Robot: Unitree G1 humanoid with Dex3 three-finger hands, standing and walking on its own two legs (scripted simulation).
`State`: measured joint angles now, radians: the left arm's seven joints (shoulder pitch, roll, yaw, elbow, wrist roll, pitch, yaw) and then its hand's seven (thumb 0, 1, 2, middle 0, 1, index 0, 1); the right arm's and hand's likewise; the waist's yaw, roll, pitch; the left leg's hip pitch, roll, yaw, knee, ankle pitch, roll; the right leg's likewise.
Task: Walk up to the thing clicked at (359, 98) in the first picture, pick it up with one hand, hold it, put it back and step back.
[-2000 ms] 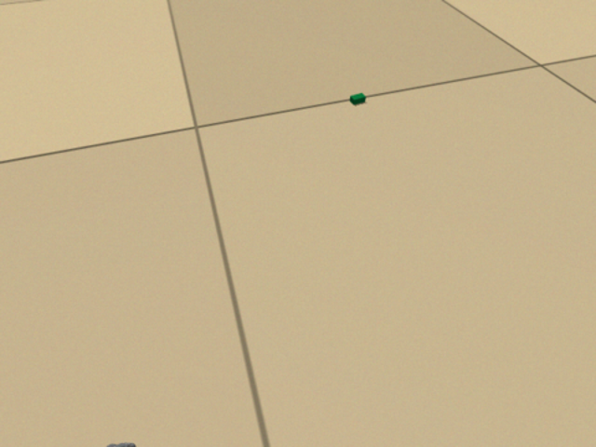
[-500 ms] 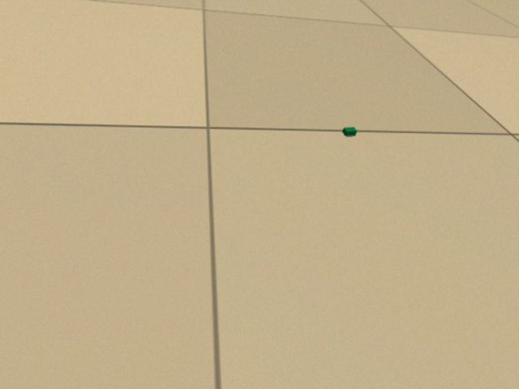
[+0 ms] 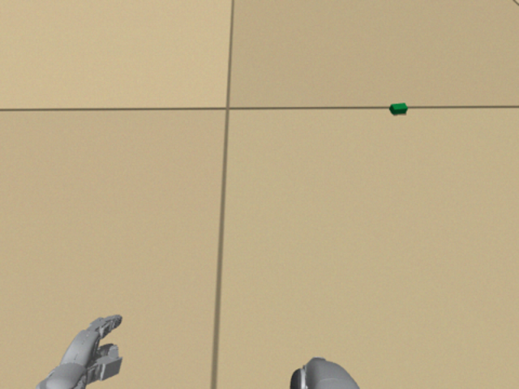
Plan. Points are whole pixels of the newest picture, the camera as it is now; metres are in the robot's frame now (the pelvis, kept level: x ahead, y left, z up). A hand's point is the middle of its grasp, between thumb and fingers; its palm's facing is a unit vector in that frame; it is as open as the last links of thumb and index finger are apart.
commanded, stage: walk up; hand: left
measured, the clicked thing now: (398, 108) +1.57 -0.78 -0.73
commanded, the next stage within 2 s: none
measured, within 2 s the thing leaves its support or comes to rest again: neither
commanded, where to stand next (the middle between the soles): +1.19 -1.05 m, yaw +10 degrees
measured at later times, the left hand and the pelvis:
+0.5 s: hand (175, 278) +0.32 +0.19 -0.16, palm faces -0.03 -0.96 -0.26, open 7.4 cm; pelvis +0.26 -0.08 +0.00, yaw +2 degrees
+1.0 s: hand (259, 202) +0.48 +0.02 -0.11, palm faces +0.10 -0.92 -0.38, open 7.3 cm; pelvis +0.45 -0.27 +0.02, yaw +3 degrees
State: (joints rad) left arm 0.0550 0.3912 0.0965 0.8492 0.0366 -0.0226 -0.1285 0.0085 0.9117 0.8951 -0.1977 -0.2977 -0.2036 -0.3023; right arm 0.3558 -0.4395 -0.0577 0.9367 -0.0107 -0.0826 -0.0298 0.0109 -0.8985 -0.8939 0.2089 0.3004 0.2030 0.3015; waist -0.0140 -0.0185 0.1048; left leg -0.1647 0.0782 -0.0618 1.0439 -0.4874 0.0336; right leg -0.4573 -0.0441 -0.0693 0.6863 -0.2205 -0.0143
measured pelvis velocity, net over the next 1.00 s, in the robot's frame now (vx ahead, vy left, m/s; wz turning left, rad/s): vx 0.45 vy -0.27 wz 0.06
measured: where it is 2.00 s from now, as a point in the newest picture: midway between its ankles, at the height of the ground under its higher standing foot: (391, 230)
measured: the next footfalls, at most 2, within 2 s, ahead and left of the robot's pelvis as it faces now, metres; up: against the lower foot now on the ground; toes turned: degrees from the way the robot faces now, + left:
left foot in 0.32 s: +0.36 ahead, +0.06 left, +0.00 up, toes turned +10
right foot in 0.74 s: +0.51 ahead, -0.36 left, +0.00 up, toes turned -3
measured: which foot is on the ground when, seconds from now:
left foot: up 0.00-0.30, down 0.32-0.76, up 0.78-1.00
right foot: down 0.00-0.34, up 0.36-0.72, down 0.74-1.00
